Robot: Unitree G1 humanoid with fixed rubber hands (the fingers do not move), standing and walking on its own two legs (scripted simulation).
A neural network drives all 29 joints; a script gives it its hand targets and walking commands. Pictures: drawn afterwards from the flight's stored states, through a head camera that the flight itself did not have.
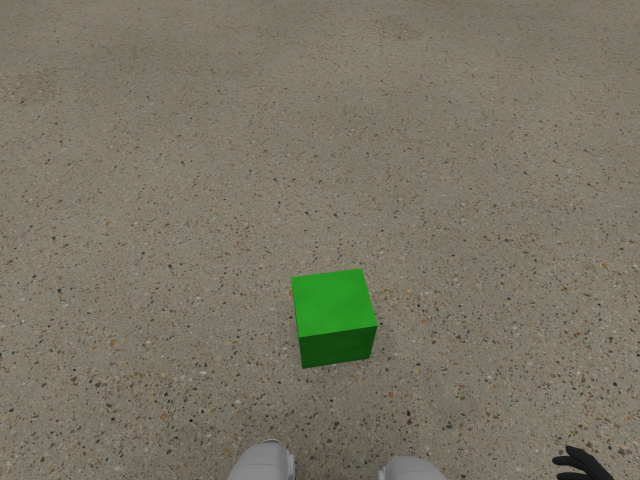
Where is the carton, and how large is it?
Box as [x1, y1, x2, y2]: [291, 268, 377, 368]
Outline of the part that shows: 361,268 291,277 302,368 369,357 377,325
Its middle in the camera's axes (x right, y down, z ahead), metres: +0.04 +0.26 +1.19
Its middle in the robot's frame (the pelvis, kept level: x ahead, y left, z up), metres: +0.62 -0.01 -0.62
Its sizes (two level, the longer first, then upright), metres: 0.218 0.194 0.234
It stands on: the floor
